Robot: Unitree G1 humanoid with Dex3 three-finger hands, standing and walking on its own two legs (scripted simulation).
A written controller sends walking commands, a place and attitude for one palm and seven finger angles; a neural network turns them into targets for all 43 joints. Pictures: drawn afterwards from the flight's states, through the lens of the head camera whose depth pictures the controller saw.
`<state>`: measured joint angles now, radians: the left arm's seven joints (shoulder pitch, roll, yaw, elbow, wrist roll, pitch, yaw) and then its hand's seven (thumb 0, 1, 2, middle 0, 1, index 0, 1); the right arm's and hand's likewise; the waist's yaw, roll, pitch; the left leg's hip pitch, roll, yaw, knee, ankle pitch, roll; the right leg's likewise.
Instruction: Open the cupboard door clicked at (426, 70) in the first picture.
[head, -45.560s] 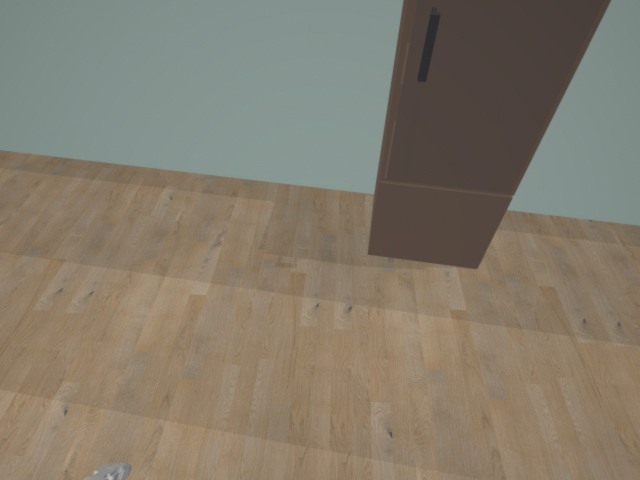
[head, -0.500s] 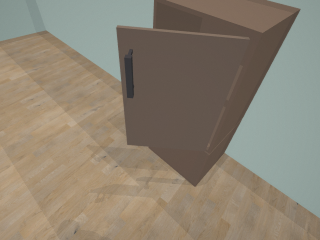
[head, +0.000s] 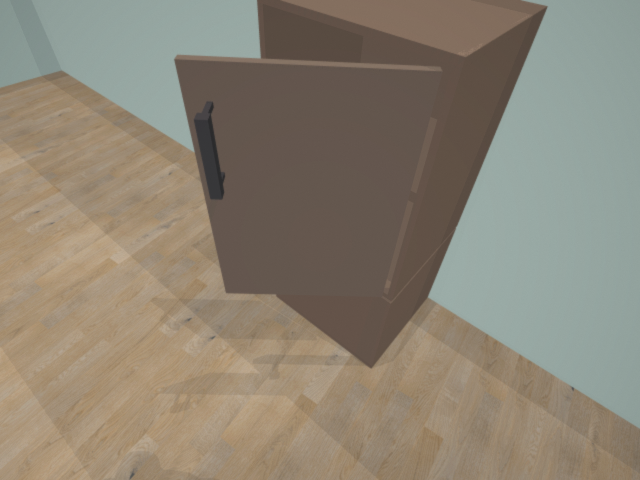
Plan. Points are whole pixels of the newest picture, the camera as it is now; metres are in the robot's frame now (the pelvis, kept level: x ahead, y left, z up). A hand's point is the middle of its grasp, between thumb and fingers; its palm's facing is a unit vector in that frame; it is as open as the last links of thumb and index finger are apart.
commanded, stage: shuffle to correct the standing spot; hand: left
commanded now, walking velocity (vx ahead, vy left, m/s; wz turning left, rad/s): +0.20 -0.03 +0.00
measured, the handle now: (213, 152) +0.59 +0.23 +0.10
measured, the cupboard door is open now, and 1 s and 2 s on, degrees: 40 40 40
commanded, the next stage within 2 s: come to a stop and stand still in 0.12 s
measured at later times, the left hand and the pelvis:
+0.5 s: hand out of the picture +0.10 +0.20 -0.19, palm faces +0.06 -0.99 -0.16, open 7.3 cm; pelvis +0.08 +0.02 +0.00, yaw +1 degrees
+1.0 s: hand out of the picture +0.11 +0.16 -0.19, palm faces +0.10 -0.98 -0.17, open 7.2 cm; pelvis +0.06 -0.02 -0.01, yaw +2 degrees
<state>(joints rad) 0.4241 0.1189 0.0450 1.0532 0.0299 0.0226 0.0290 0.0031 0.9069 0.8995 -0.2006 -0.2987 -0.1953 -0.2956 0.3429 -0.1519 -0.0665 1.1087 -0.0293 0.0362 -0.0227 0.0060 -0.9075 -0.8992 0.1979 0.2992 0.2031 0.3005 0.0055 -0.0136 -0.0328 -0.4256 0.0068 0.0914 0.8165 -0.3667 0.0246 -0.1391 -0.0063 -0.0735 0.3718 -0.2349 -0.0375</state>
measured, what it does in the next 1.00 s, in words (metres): steps on the spot: left foot, then right foot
